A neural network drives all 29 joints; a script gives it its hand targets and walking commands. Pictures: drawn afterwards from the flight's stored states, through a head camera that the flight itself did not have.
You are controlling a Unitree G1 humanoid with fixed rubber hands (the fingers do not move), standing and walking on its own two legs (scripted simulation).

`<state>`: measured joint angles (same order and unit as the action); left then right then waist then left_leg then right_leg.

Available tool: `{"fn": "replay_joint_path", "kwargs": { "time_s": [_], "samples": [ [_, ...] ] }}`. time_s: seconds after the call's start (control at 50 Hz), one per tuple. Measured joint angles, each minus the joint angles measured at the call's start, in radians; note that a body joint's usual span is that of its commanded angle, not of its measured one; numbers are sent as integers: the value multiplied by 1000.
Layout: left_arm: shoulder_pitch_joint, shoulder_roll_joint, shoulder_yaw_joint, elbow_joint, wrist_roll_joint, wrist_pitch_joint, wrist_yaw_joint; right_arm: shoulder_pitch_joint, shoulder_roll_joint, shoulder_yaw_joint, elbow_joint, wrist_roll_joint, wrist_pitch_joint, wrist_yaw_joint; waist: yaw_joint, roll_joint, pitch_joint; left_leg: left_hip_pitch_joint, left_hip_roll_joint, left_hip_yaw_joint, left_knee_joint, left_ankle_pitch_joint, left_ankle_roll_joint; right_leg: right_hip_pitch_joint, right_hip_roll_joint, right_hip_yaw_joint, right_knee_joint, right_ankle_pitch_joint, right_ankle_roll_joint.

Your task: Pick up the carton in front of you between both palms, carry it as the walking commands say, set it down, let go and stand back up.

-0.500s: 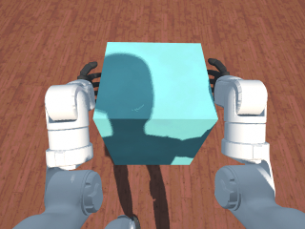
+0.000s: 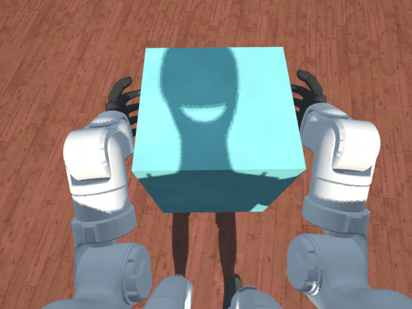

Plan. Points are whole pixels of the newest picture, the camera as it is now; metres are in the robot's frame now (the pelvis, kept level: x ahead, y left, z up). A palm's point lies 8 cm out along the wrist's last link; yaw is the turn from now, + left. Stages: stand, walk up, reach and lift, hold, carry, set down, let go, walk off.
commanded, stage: carry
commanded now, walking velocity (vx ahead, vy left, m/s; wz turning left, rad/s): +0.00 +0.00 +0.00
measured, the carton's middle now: (213, 143) +0.39 +0.02 +0.06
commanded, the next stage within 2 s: none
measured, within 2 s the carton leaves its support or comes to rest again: neither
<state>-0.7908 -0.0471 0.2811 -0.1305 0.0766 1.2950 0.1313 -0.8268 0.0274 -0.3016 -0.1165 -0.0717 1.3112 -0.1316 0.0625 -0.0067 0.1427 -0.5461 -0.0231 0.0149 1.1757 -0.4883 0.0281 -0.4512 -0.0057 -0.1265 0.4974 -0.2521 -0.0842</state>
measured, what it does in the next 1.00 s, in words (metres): walks ahead: left foot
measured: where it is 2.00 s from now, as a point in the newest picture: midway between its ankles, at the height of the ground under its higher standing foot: (224, 121)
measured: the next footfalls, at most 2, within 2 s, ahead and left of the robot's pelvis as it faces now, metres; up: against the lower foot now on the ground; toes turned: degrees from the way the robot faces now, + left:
left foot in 0.18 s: +0.20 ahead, +0.12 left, +0.01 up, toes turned +3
right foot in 1.08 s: +0.60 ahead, -0.10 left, +0.05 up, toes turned -8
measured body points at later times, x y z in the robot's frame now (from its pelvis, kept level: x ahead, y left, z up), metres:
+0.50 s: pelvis +0.15 +0.03 +0.00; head +0.16 +0.03 +0.45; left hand +0.53 +0.16 +0.15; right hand +0.52 -0.14 +0.15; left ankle +0.16 +0.12 -0.73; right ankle +0.07 -0.08 -0.73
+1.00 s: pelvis +0.33 +0.01 +0.02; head +0.36 +0.02 +0.47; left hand +0.74 +0.12 +0.18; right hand +0.71 -0.18 +0.18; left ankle +0.21 +0.10 -0.72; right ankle +0.42 -0.11 -0.64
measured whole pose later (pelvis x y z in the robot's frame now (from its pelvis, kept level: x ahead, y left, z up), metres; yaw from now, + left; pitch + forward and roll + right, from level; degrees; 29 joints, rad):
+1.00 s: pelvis +0.33 +0.01 +0.02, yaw -1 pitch +4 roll -1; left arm -0.87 0.02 0.28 0.09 0.07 1.37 0.13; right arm -0.85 -0.02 -0.25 0.10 -0.03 1.34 -0.15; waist -0.09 0.01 -0.02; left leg -0.05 0.00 0.06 0.37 -0.49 0.03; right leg -0.75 -0.04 -0.07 1.08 -0.43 -0.04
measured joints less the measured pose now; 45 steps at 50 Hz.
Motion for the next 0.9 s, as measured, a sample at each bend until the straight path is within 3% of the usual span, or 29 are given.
{"fn": "replay_joint_path", "kwargs": {
  "time_s": [0.1,0.18,0.24,0.4,0.56,0.62,0.7,0.74,0.78,0.84,0.9],
  "samples": [
    [-11,4,21,-48,-23,-7,1,-10,25,-2,-62,-23,-3,1,9,0,-11,-47,13,10,-351,98,-17,78,-10,9,-47,-33,17],
    [-33,21,15,3,-27,1,1,-9,17,4,-31,-28,0,2,-19,10,-60,66,18,48,-651,322,-1,112,-8,11,49,-140,44],
    [-46,50,1,88,-30,15,0,-7,13,8,51,-31,-3,3,-46,-31,-92,100,-5,64,-622,205,12,117,-31,47,117,-189,64],
    [-48,60,-20,245,-15,29,0,19,-15,19,194,-13,4,3,-59,-12,-159,156,3,74,-597,126,10,209,-20,76,28,-203,81],
    [-5,65,-35,257,-24,35,0,42,-31,59,232,5,9,1,-68,3,-214,197,14,82,-500,11,6,258,-14,87,100,-301,74],
    [-11,60,-42,289,-19,37,0,37,-50,62,261,18,19,0,-63,13,-244,206,29,73,-459,-29,2,295,2,80,85,-324,61],
    [-8,48,-64,330,-7,41,0,30,-72,46,311,35,28,0,-31,-24,-270,185,16,98,-379,-97,11,356,-8,94,46,-346,55],
    [-7,60,-72,326,-16,50,1,7,-72,43,337,33,27,0,-20,-41,-258,195,-5,116,-459,-50,25,384,-21,109,39,-354,62],
    [8,86,-61,310,-37,54,1,-11,-46,53,361,13,13,-1,-41,-50,-243,241,-18,129,-502,-9,28,328,-39,111,207,-308,69],
    [3,97,-42,303,-51,55,2,2,-33,72,331,2,17,-2,-93,-5,-216,303,-6,101,-575,-17,33,114,-1,110,654,-332,68],
    [-34,90,-29,273,-39,66,3,13,-46,85,260,32,29,-14,-131,10,-185,371,6,71,-674,6,21,-94,-2,89,829,-333,48]
  ]
}}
